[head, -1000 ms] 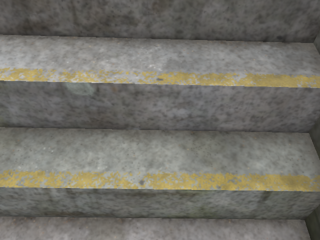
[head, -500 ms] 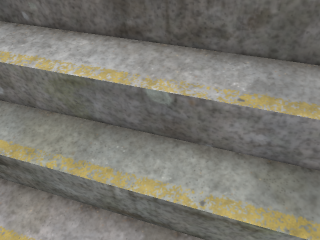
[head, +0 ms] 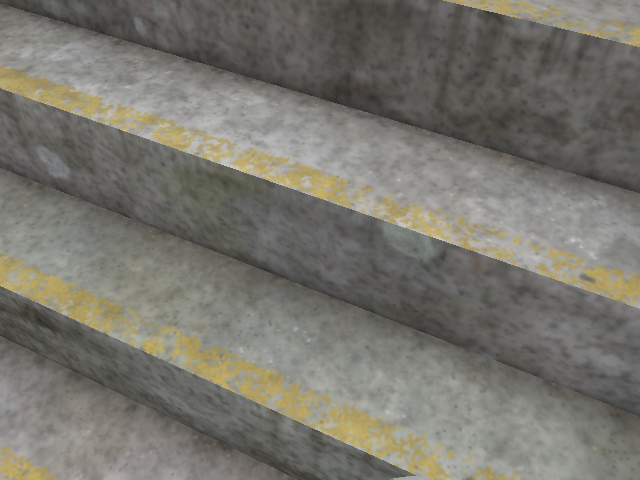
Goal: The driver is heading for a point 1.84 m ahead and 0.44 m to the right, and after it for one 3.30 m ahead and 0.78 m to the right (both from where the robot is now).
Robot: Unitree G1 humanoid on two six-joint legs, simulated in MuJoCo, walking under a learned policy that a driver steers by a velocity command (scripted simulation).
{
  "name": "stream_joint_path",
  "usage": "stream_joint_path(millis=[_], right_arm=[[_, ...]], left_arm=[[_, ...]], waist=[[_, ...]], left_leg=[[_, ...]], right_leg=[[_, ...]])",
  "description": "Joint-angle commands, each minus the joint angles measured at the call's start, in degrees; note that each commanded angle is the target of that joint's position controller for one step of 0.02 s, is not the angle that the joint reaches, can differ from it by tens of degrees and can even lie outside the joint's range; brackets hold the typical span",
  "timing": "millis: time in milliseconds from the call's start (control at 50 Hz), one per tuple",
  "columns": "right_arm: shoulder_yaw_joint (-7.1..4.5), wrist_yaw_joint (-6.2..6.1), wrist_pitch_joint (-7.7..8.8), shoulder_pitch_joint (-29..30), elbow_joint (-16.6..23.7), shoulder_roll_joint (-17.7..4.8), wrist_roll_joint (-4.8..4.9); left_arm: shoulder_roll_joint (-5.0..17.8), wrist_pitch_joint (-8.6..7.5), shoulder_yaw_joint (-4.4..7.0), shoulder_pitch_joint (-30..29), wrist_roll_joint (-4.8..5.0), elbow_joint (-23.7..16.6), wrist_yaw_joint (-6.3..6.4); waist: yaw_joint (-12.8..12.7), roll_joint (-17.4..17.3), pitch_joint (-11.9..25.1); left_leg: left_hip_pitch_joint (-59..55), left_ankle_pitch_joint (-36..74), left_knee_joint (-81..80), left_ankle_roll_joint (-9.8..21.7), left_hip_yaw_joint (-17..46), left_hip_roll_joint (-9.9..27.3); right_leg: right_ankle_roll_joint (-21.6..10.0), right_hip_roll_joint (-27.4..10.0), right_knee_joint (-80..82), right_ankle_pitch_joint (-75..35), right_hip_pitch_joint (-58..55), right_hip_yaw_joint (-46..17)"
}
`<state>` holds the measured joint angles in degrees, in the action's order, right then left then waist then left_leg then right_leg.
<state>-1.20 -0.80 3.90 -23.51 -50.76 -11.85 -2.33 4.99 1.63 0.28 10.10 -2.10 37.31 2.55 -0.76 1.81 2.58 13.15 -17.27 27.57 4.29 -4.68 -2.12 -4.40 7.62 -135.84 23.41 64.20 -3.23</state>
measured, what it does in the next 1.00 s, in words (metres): climbs, turning right: right foot 0.22 m higher, then left foot 0.21 m higher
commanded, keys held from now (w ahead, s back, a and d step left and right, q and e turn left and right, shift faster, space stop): w+e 0.70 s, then w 0.30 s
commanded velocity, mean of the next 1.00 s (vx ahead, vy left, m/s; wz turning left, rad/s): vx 0.50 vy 0.00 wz -0.43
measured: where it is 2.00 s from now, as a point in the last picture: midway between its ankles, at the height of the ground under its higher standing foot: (555, 36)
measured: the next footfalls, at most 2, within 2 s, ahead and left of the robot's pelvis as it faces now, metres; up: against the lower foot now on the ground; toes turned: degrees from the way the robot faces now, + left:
right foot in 0.26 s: +0.19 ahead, -0.13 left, +0.22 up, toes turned -12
left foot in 0.76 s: +0.55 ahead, +0.00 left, +0.43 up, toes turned -19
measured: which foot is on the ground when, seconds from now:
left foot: down 0.00-0.30, up 0.32-0.74, down 0.76-1.00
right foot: up 0.00-0.24, down 0.26-0.78, up 0.80-1.00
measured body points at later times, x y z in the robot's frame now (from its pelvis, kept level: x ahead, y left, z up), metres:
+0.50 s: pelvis +0.18 -0.05 +0.18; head +0.18 -0.06 +0.63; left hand +0.26 +0.19 +0.04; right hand +0.34 -0.30 +0.11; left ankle +0.23 +0.07 -0.27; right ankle +0.15 -0.12 -0.52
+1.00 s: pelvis +0.44 -0.06 +0.38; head +0.43 -0.06 +0.83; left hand +0.73 +0.01 +0.33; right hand +0.34 -0.29 +0.24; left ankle +0.51 +0.02 -0.31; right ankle +0.38 -0.19 -0.05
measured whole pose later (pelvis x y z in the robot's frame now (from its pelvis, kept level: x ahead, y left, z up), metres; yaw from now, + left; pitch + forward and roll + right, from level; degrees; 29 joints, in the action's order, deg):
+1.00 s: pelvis +0.44 -0.06 +0.38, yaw -27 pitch +1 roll +3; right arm -3.7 -1.0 4.4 -19.1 -59.5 -10.3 -1.6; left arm 7.5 -4.9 1.5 2.1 -2.4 36.5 0.5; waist -1.0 3.8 3.1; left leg 27.2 -22.5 48.5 2.9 -9.0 0.5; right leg -9.0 7.0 -121.2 1.2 58.8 -9.3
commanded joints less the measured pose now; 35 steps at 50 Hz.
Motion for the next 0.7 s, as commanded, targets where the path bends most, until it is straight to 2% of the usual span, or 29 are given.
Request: stream_joint_path(millis=[20,60,120,160,180,200,220,240,260,280,300,320,340,360,380,400,420,440,480,500,520,540,560,600,620,640,660,680,700], right_arm=[[-0.50,-0.31,1.91,-5.82,-1.13,-5.33,0.49],[0.14,-0.66,2.32,-5.74,-2.94,-4.87,0.93],[0.48,-1.67,2.65,-6.31,-4.55,-5.52,1.09],[0.31,-4.38,2.14,-7.93,-6.32,-6.98,2.10],[0.39,-4.68,1.00,-5.79,-4.88,-8.02,2.66],[0.60,-4.81,-0.27,-3.31,-4.07,-6.74,3.18],[0.16,-5.39,-0.40,-3.03,-2.02,-10.00,3.55],[0.05,-4.59,-0.61,-5.38,-1.04,-11.42,3.48],[-1.12,-2.99,-0.44,-3.45,0.67,-14.74,4.54],[-1.62,-1.18,0.65,-0.73,5.10,-14.99,4.84],[-1.88,0.95,1.75,1.24,7.03,-15.04,4.59],[-2.26,2.79,1.93,11.55,8.85,-11.52,1.52],[-0.90,3.62,1.18,14.69,12.16,-4.86,-1.52],[0.24,2.97,0.53,17.32,14.58,-0.52,-1.66],[1.69,1.71,-0.30,16.77,16.06,3.72,-1.58],[2.47,0.71,-1.40,14.09,16.05,5.34,-1.21],[2.72,0.05,-1.95,11.02,15.78,5.95,-0.57],[2.99,-0.20,-2.36,9.93,15.80,5.60,-0.48],[3.55,-0.35,-1.84,15.64,18.33,5.71,-0.69],[3.38,-0.25,-1.94,17.34,19.03,3.95,-0.82],[3.59,-0.42,-2.01,22.17,19.72,6.37,-0.49],[3.46,-0.55,-2.47,22.77,20.57,6.01,-0.33],[3.89,-0.91,-2.30,26.10,21.67,7.60,-0.34],[4.54,-1.06,-1.61,33.52,26.15,8.59,-0.89],[4.16,-0.98,-1.51,34.65,26.77,7.24,-0.81],[5.18,-0.78,-1.94,38.26,29.79,7.99,-1.51],[4.89,-0.24,-2.51,40.60,31.34,6.91,-1.28],[6.04,0.60,-3.13,43.82,33.75,8.63,-0.42],[6.51,0.95,-4.02,40.01,32.55,11.27,0.09]], left_arm=[[0.51,-0.49,-0.43,-11.50,-0.54,-8.34,0.97],[-0.97,0.00,-1.34,-14.79,-0.70,-10.33,0.48],[-1.29,0.79,-2.39,-19.88,-0.76,-14.71,-0.19],[-2.98,0.75,-3.54,-23.26,-1.25,-17.12,-0.64],[-2.29,0.68,-4.63,-21.94,-0.75,-16.16,-1.49],[-3.20,0.80,-4.99,-16.81,0.53,-12.86,-1.52],[-1.77,0.61,-4.54,-13.20,1.73,-10.28,-1.30],[0.81,0.44,-2.88,-3.28,1.84,-5.35,-1.53],[3.51,-0.15,-1.88,1.50,0.96,-4.65,-1.89],[8.20,-0.61,0.11,5.56,1.06,-2.76,-1.48],[14.25,-0.13,2.35,9.50,0.71,-1.13,-0.59],[19.32,1.43,4.68,10.25,0.17,1.33,1.78],[19.05,1.04,5.15,5.58,-0.50,2.06,2.12],[16.54,0.09,4.33,3.27,-0.45,4.86,1.95],[14.29,-1.12,3.75,2.27,-0.14,8.51,1.44],[10.40,-2.04,2.73,1.23,-0.04,11.60,0.87],[6.99,-2.45,1.92,1.62,-0.69,13.52,0.07],[5.74,-3.11,1.38,3.10,-0.46,14.53,-0.63],[6.82,-5.11,1.53,6.59,0.88,17.09,-1.45],[8.17,-6.10,1.84,5.84,0.83,16.16,-1.71],[8.33,-6.78,2.24,10.69,0.70,17.33,-1.49],[9.22,-7.40,2.47,13.59,1.02,17.56,-1.58],[10.26,-7.71,2.70,17.33,0.49,18.38,-1.66],[10.54,-8.50,3.04,19.43,0.32,18.66,-1.27],[10.43,-8.53,2.95,19.45,0.68,17.76,-0.85],[10.22,-8.02,2.99,20.51,2.04,17.94,-0.26],[11.13,-7.70,3.25,20.75,2.03,17.50,0.74],[13.82,-7.26,4.17,21.40,3.39,16.10,1.55],[12.91,-6.19,4.38,20.35,2.72,17.09,1.78]], waist=[[1.82,-3.47,-6.96],[1.07,-2.09,-8.84],[1.69,-4.82,-7.97],[1.82,-7.49,-5.14],[1.53,-4.25,-3.43],[-0.65,-5.43,0.38],[-1.77,-7.23,5.35],[-3.26,-10.70,13.46],[-5.76,-16.49,19.04],[-8.33,-12.86,19.36],[-9.35,-0.37,21.34],[-10.64,13.30,18.76],[-6.64,4.09,12.96],[-3.80,-0.74,3.78],[0.95,-3.20,-5.01],[4.44,-3.67,-8.03],[5.28,-0.04,-8.45],[5.67,-0.28,-9.34],[4.76,-1.89,-11.52],[4.76,-3.84,-10.98],[1.76,1.63,-8.31],[0.85,1.46,-6.64],[-1.44,4.33,-5.61],[-2.97,2.73,-8.66],[-3.40,1.08,-9.34],[-3.63,-0.55,-9.83],[-4.97,0.27,-8.40],[-6.85,3.20,-4.60],[-4.13,6.76,0.14]], left_leg=[[-9.58,-3.99,-15.26,7.15,14.85,20.17],[-4.73,-3.21,-17.08,5.58,11.29,18.06],[-4.57,8.04,-21.45,5.65,7.27,15.56],[-14.02,21.59,-24.83,6.76,7.69,18.02],[-14.50,30.98,-28.02,7.01,1.87,16.59],[-8.21,52.27,-25.73,7.18,-5.30,14.25],[-10.62,85.82,-18.79,7.11,-5.21,17.15],[-14.58,115.30,-8.24,9.20,-6.10,19.88],[-16.01,124.95,3.34,9.11,-6.84,20.68],[-1.19,114.77,15.48,5.58,-4.06,17.10],[10.31,76.34,34.04,2.98,-0.91,10.41],[24.61,21.66,57.87,0.41,4.58,-1.04],[32.29,16.44,80.59,-0.75,12.11,-0.96],[38.85,16.65,90.08,-0.20,10.97,-0.45],[43.13,15.47,90.13,-0.37,10.05,0.96],[43.51,12.56,90.13,-0.60,9.49,1.50],[46.33,5.46,97.06,-0.18,9.03,0.52],[48.58,4.06,96.60,-0.12,9.01,1.35],[53.44,2.38,90.47,0.41,6.99,3.20],[50.35,6.34,83.55,0.16,4.67,3.60],[55.78,4.15,97.31,0.03,1.79,2.11],[60.59,2.78,100.70,-0.24,2.83,3.46],[70.14,-2.02,111.60,0.27,2.91,3.85],[79.89,-8.09,110.92,0.90,5.47,6.32],[78.14,-8.05,104.11,0.43,4.49,6.78],[70.26,-5.83,88.70,-0.11,3.89,8.25],[63.78,-3.68,81.52,-0.95,1.02,7.71],[49.52,-10.25,68.33,0.79,-2.15,7.59],[34.96,-10.69,63.47,2.68,-3.38,6.51]], right_leg=[[-0.81,-1.88,-8.62,3.22,21.45,-2.03],[-0.99,-3.74,-2.46,1.93,18.99,-0.48],[-0.36,-6.52,10.47,2.87,14.26,5.99],[-1.68,-9.77,17.65,8.94,13.80,4.63],[-1.71,-10.50,37.02,13.49,4.73,9.95],[-3.11,-7.57,48.29,16.37,-14.51,13.27],[-3.57,-3.84,54.40,18.29,-24.14,13.12],[-3.80,2.06,53.71,20.01,-33.08,20.77],[-4.92,4.50,63.56,15.00,-41.46,15.29],[-9.28,0.89,69.75,10.19,-52.87,-2.05],[-12.33,-7.39,91.11,20.23,-60.65,-26.69],[-13.90,-14.43,115.13,21.83,-58.96,-53.73],[-14.20,-16.90,118.85,25.19,-51.05,-55.64],[-14.71,-16.48,113.28,24.42,-43.44,-48.33],[-12.66,-15.04,108.70,14.67,-36.19,-36.52],[-10.41,-12.18,106.52,8.22,-31.99,-26.86],[-9.55,-10.75,107.79,4.01,-33.05,-21.05],[-8.79,-10.39,108.93,-0.01,-33.99,-18.01],[-8.65,-9.59,111.63,-7.71,-36.13,-12.86],[-8.92,-8.65,112.65,-9.53,-34.09,-10.17],[-12.52,-12.01,114.75,-14.21,-38.40,-14.77],[-12.96,-13.54,116.06,-10.71,-44.32,-16.66],[-13.74,-16.47,117.84,-8.65,-51.93,-20.08],[-11.68,-18.39,120.33,-4.19,-58.78,-21.46],[-11.03,-17.40,121.18,-8.14,-58.42,-20.12],[-9.84,-15.03,125.00,-11.13,-52.85,-18.20],[-10.89,-15.31,129.36,-17.40,-51.16,-18.33],[-10.73,-17.29,138.54,-28.42,-49.12,-16.74],[-10.35,-17.18,137.66,-38.21,-46.83,-12.15]])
